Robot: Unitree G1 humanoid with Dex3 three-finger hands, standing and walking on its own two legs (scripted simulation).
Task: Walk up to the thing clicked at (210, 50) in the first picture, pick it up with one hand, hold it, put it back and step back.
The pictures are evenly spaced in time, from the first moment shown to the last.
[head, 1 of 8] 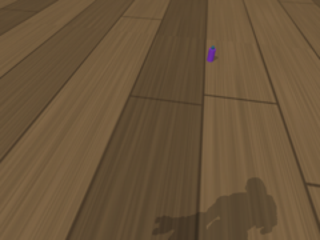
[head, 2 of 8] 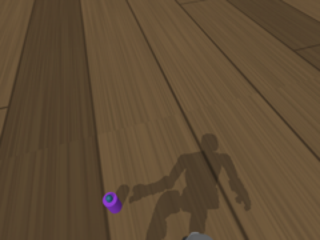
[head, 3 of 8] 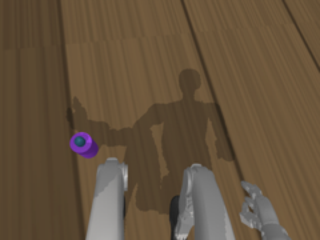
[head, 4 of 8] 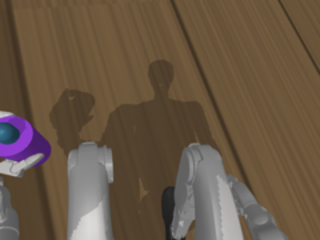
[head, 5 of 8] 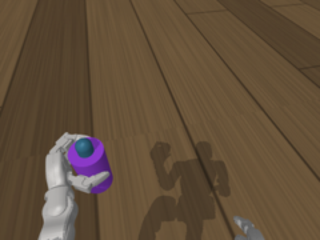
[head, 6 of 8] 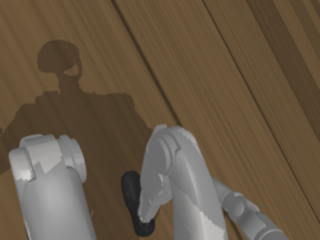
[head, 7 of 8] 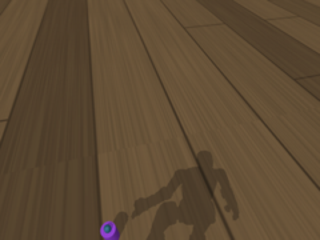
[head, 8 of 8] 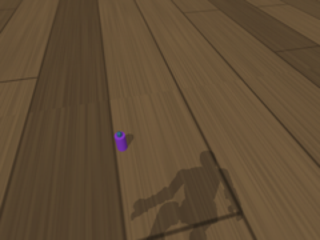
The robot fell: no
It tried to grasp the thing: yes
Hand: left
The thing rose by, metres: 0.69
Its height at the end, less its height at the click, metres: +0.00
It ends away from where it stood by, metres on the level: 0.01
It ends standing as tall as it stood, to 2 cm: yes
